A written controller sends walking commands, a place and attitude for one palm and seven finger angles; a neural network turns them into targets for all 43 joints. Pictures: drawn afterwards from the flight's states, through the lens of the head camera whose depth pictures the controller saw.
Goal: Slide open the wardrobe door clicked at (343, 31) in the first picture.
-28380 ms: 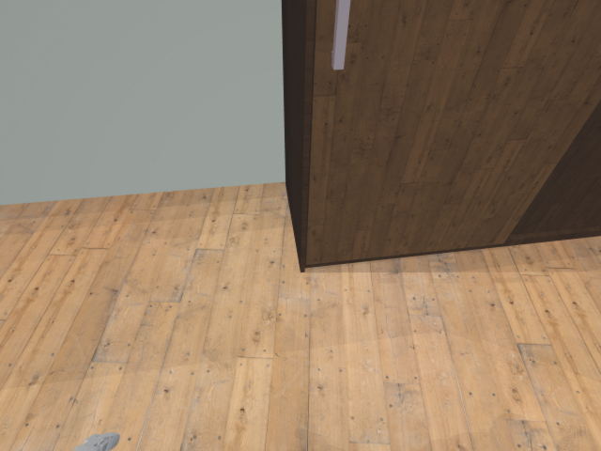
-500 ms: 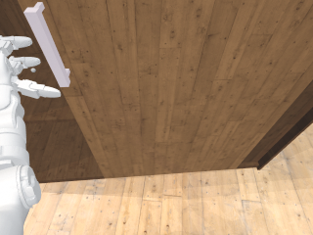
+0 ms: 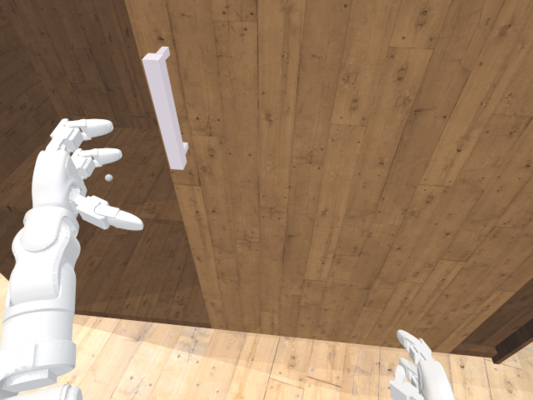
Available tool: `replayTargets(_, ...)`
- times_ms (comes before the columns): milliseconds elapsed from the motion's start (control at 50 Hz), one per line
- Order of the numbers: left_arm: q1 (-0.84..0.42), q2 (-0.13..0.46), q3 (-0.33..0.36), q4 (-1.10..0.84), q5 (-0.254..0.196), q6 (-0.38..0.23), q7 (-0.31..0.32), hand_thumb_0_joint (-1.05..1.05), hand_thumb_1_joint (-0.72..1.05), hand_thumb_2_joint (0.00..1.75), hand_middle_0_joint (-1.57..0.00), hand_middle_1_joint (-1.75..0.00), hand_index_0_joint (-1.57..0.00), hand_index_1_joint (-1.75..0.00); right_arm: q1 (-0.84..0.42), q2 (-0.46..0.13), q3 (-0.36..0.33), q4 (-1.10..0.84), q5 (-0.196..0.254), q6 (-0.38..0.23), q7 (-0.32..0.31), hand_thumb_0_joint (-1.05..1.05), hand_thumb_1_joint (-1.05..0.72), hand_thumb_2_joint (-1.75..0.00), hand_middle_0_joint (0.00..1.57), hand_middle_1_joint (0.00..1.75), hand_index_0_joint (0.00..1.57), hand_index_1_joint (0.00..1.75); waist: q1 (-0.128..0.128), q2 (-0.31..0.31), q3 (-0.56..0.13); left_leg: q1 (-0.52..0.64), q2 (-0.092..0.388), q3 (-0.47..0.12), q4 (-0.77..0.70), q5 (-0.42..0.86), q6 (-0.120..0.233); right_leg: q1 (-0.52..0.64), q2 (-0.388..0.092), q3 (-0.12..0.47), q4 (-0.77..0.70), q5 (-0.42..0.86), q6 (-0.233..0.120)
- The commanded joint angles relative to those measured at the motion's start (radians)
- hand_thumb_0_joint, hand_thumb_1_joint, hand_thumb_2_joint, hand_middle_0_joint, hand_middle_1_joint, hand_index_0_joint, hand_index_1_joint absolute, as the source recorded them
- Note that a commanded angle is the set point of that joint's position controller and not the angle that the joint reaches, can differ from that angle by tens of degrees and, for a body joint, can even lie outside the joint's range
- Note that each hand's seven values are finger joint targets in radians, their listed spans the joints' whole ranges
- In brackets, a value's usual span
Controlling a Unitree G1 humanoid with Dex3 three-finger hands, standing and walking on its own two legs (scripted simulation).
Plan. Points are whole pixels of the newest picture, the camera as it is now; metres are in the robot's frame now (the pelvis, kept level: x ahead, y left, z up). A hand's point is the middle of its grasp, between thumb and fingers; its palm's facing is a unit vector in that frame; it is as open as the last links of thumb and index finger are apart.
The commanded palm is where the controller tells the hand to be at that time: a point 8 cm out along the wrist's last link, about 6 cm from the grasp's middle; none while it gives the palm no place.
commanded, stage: slip the hand off the handle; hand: left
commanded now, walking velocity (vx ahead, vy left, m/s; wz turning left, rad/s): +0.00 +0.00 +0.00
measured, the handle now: (171, 111) +0.49 +0.21 +0.21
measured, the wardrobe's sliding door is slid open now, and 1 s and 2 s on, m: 0.66 0.66 0.66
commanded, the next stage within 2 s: draw the hand back to the body in 0.18 s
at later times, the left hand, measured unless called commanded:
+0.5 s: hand (102, 195) +0.30 +0.24 +0.19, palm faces +0.05 -1.00 -0.02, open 14.7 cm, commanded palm +0.26 +0.29 +0.19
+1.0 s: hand (70, 250) +0.23 +0.25 +0.18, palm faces +0.41 -0.88 -0.22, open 13.6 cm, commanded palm +0.18 +0.29 +0.18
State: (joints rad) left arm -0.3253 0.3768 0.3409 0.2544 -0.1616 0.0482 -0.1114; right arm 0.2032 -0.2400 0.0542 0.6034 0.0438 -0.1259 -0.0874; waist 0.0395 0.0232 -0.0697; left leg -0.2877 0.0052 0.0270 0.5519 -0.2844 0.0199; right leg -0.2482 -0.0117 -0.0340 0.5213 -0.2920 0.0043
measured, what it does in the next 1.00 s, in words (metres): stands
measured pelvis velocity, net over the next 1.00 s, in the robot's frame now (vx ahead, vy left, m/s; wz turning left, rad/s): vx -0.03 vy -0.01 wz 0.01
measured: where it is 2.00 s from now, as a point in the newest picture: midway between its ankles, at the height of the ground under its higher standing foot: outside the picture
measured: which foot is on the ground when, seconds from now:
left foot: down 0.00-1.00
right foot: down 0.00-1.00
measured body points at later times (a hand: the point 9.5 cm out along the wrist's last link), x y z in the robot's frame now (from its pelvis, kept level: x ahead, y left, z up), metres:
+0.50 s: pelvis -0.01 -0.01 +0.00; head -0.04 -0.03 +0.45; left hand +0.29 +0.30 +0.20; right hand +0.16 -0.25 -0.07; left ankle +0.00 +0.11 -0.73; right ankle -0.01 -0.12 -0.73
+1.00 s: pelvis -0.03 -0.01 +0.01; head -0.05 -0.03 +0.45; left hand +0.20 +0.30 +0.19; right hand +0.17 -0.23 -0.06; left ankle +0.00 +0.11 -0.73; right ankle -0.01 -0.12 -0.73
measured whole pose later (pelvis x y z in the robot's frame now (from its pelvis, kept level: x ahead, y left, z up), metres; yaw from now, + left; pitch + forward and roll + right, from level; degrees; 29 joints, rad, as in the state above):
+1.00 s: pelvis -0.03 -0.01 +0.01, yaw +1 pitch -4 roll +0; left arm 0.10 0.35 0.33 -0.13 -0.14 -0.03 0.02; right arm 0.19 -0.24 0.07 0.64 0.01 -0.19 -0.10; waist 0.06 0.05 0.00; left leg -0.18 0.01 0.01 0.47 -0.21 0.00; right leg -0.15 0.00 -0.05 0.46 -0.24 -0.01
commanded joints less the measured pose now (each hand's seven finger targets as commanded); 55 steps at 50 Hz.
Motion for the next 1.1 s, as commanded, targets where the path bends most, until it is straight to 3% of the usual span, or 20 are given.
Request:
replayTargets(0,-0.304,0.229,0.069,-0.307,-0.028,-0.022,-0.007,0.0,-0.55,0.2,-0.25,-1.15,-0.25,-1.15,-0.057,-0.136,-0.051,-0.117,0.007,-0.038,-0.02,0.0,-0.9,-0.9,0.2,0.3,0.2,0.3,-0.01,0.022,-0.196,0.173,0.007,-0.033,-0.055,0.352,0.009,0.028,0.028,-0.022,-0.049,0.338,-0.03)
replayTargets(100,-0.409,0.199,0.017,-0.316,-0.028,0.002,-0.017,0.0,-0.55,0.2,-0.25,-1.15,-0.25,-1.15,-0.075,-0.132,-0.045,-0.098,0.007,-0.041,-0.044,0.0,-0.9,-0.9,0.2,0.3,0.2,0.3,-0.042,0.036,-0.153,0.177,0.0,-0.042,-0.059,0.267,0.011,-0.018,0.024,-0.018,-0.071,0.26,-0.028)
replayTargets(140,-0.371,0.214,0.036,-0.334,-0.027,-0.009,-0.017,0.0,-0.55,0.2,-0.25,-1.15,-0.25,-1.15,-0.076,-0.128,-0.045,-0.101,0.002,-0.048,-0.046,0.0,-0.9,-0.9,0.2,0.3,0.2,0.3,-0.021,0.052,-0.204,0.191,-0.006,-0.05,-0.06,0.289,0.01,0.01,0.022,-0.018,-0.061,0.273,-0.033)
replayTargets(180,-0.393,0.208,0.022,-0.318,-0.026,-0.019,-0.022,0.0,-0.55,0.2,-0.25,-1.15,-0.25,-1.15,-0.08,-0.127,-0.043,-0.093,0.004,-0.051,-0.047,0.0,-0.9,-0.9,0.2,0.3,0.2,0.3,-0.028,0.061,-0.193,0.186,-0.007,-0.051,-0.06,0.278,0.007,0.0,0.022,-0.02,-0.061,0.259,-0.033)
replayTargets(280,-0.315,0.238,0.072,-0.285,-0.04,-0.023,-0.021,0.0,-0.55,0.2,-0.25,-1.15,-0.25,-1.15,-0.087,-0.13,-0.043,-0.092,0.004,-0.056,-0.042,0.0,-0.9,-0.9,0.2,0.3,0.2,0.3,-0.001,0.04,-0.188,0.15,-0.007,-0.046,-0.071,0.261,0.006,0.028,0.019,-0.02,-0.061,0.256,-0.032)
replayTargets(300,-0.268,0.249,0.063,-0.124,-0.122,0.049,-0.141,0.0,-0.55,0.2,-0.25,-1.15,-0.25,-1.15,-0.092,-0.168,-0.034,-0.085,0.017,-0.054,-0.054,0.0,-0.9,-0.9,0.2,0.3,0.2,0.3,-0.021,-0.023,-0.21,0.164,-0.008,-0.044,-0.086,0.241,0.017,0.084,0.016,-0.016,-0.066,0.294,-0.036)
replayTargets(320,-0.298,0.332,0.124,-0.186,-0.15,0.08,-0.206,0.0,-0.55,0.2,-0.25,-1.15,-0.25,-1.15,-0.109,-0.161,-0.035,-0.112,0.031,-0.056,-0.064,0.0,-0.9,-0.9,0.2,0.3,0.2,0.3,0.007,0.002,-0.227,0.155,-0.009,-0.043,-0.095,0.243,0.022,0.119,0.006,-0.009,-0.074,0.317,-0.034)
replayTargets(360,-0.311,0.38,0.167,-0.223,-0.173,0.131,-0.285,0.0,-0.55,0.2,-0.25,-1.15,-0.25,-1.15,-0.143,-0.148,-0.02,-0.151,0.034,-0.067,-0.071,0.0,-0.9,-0.9,0.2,0.3,0.2,0.3,0.026,0.03,-0.244,0.172,-0.018,-0.044,-0.098,0.273,0.025,0.134,0.004,-0.003,-0.072,0.351,-0.033)
replayTargets(400,-0.255,0.405,0.225,-0.284,-0.184,0.119,-0.277,0.0,-0.55,0.2,-0.25,-1.15,-0.25,-1.15,-0.142,-0.136,-0.019,-0.174,0.029,-0.08,-0.056,0.0,-0.9,-0.9,0.2,0.3,0.2,0.3,0.046,0.048,-0.232,0.174,-0.016,-0.046,-0.096,0.302,0.019,0.137,0.01,-0.007,-0.072,0.349,-0.034)
replayTargets(460,-0.126,0.309,0.199,-0.326,-0.208,0.09,-0.248,0.0,-0.55,0.2,-0.25,-1.15,-0.25,-1.15,-0.132,-0.129,-0.024,-0.186,0.031,-0.099,-0.03,0.0,-0.9,-0.9,0.2,0.3,0.2,0.3,0.039,0.021,-0.163,0.16,-0.009,-0.04,-0.103,0.264,0.014,0.091,0.018,-0.016,-0.077,0.307,-0.029)
replayTargets(500,-0.055,0.301,0.204,-0.285,-0.208,0.1,-0.244,0.0,-0.55,0.2,-0.25,-1.15,-0.25,-1.15,-0.12,-0.143,-0.033,-0.175,0.035,-0.098,-0.025,0.0,-0.9,-0.9,0.2,0.3,0.2,0.3,0.035,-0.021,-0.117,0.136,-0.006,-0.031,-0.103,0.214,0.015,0.065,0.021,-0.013,-0.09,0.257,-0.022)
replayTargets(540,-0.082,0.252,0.142,-0.335,-0.197,0.12,-0.246,0.0,-0.55,0.2,-0.25,-1.15,-0.25,-1.15,-0.13,-0.143,-0.034,-0.182,0.042,-0.102,-0.028,0.0,-0.9,-0.9,0.2,0.3,0.2,0.3,0.018,0.042,-0.085,0.141,-0.009,-0.029,-0.108,0.167,0.018,0.023,0.018,-0.009,-0.097,0.199,-0.02)
replayTargets(580,-0.112,0.245,0.119,-0.38,-0.189,0.133,-0.239,0.0,-0.55,0.2,-0.25,-1.15,-0.25,-1.15,-0.13,-0.144,-0.035,-0.181,0.043,-0.108,-0.037,0.0,-0.9,-0.9,0.2,0.3,0.2,0.3,0.007,0.047,-0.077,0.151,-0.01,-0.038,-0.113,0.123,0.02,0.001,0.021,-0.007,-0.112,0.139,-0.018)
replayTargets(700,-0.14,0.3,0.159,-0.474,-0.186,0.086,-0.214,0.0,-0.51,0.22,-0.25,-1.13,-0.25,-1.13,-0.144,-0.14,-0.027,-0.155,0.033,-0.132,-0.064,0.0,-0.9,-0.9,0.2,0.3,0.2,0.3,0.005,0.039,-0.091,0.174,-0.012,-0.046,-0.115,0.063,0.023,0.007,0.023,0.007,-0.142,0.044,-0.014)
replayTargets(780,-0.075,0.276,0.151,-0.454,-0.188,0.087,-0.222,0.0,-0.37,0.29,-0.24,-1.04,-0.24,-1.04,-0.153,-0.133,-0.02,-0.147,0.029,-0.145,-0.069,0.0,-0.9,-0.9,0.2,0.3,0.2,0.3,0.017,0.069,-0.082,0.168,-0.013,-0.052,-0.129,0.06,0.019,0.023,0.02,0.0,-0.14,0.046,-0.018)
replayTargets(800,-0.07,0.328,0.15,-0.521,-0.049,-0.013,-0.042,0.0,-0.33,0.31,-0.24,-1.02,-0.24,-1.02,-0.132,-0.125,-0.029,-0.124,-0.022,-0.148,-0.043,0.0,-0.9,-0.9,0.2,0.3,0.2,0.3,0.017,0.044,0.058,0.089,-0.024,-0.039,-0.138,0.03,0.01,-0.037,0.008,0.034,-0.209,-0.016,-0.011)
replayTargets(820,0.021,0.196,0.08,-0.457,-0.041,-0.045,0.029,0.0,-0.3,0.32,-0.24,-1.0,-0.24,-1.0,-0.156,-0.116,-0.026,-0.113,-0.025,-0.15,-0.039,0.0,-0.9,-0.9,0.2,0.3,0.2,0.3,0.003,-0.003,0.099,0.08,-0.022,-0.041,-0.146,-0.002,0.007,-0.05,0.002,0.025,-0.217,-0.046,-0.011)
replayTargets(860,0.145,0.177,0.072,-0.518,-0.004,-0.099,0.108,0.0,-0.22,0.36,-0.24,-0.96,-0.24,-0.96,-0.146,-0.117,-0.035,-0.109,-0.027,-0.134,-0.028,0.0,-0.9,-0.9,0.2,0.3,0.2,0.3,0.019,0.028,0.034,0.117,-0.013,-0.034,-0.168,0.002,0.009,0.013,-0.002,0.016,-0.194,-0.019,-0.014)
replayTargets(920,0.204,0.201,0.091,-0.623,0.028,-0.156,0.168,0.0,-0.12,0.41,-0.24,-0.89,-0.24,-0.89,-0.143,-0.117,-0.045,-0.107,-0.036,-0.121,-0.019,0.0,-0.9,-0.9,0.2,0.3,0.2,0.3,0.026,0.024,-0.075,0.158,-0.008,-0.022,-0.176,0.069,0.015,0.099,-0.003,0.017,-0.176,0.062,-0.015)
replayTargets(1080,0.28,0.172,0.072,-0.689,0.072,-0.207,0.221,0.0,0.17,0.55,-0.22,-0.73,-0.22,-0.73,-0.157,-0.101,-0.055,-0.084,-0.043,-0.095,-0.027,0.0,-0.9,-0.9,0.2,0.3,0.2,0.3,0.023,0.058,-0.03,0.195,-0.004,-0.019,-0.208,0.112,0.013,0.117,0.002,0.004,-0.184,0.099,-0.018)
